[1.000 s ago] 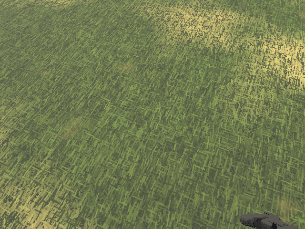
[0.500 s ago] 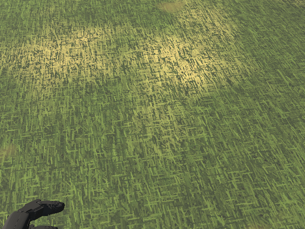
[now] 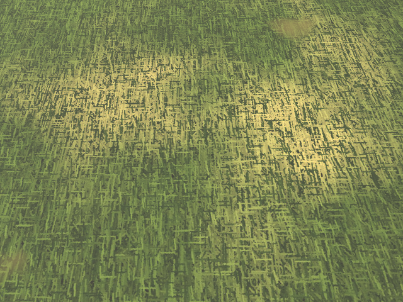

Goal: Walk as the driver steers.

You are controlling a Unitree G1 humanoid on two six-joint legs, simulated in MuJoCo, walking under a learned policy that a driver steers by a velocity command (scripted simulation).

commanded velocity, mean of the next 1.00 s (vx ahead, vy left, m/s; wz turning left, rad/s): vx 0.67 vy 0.00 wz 0.92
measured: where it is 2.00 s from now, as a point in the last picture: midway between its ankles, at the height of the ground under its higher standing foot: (23, 215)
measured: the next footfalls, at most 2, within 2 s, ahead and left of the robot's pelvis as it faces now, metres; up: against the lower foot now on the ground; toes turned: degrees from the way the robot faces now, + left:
left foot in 0.06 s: +0.26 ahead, +0.04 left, +0.00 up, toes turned +5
right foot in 0.54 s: +0.41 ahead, -0.12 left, +0.00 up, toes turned +36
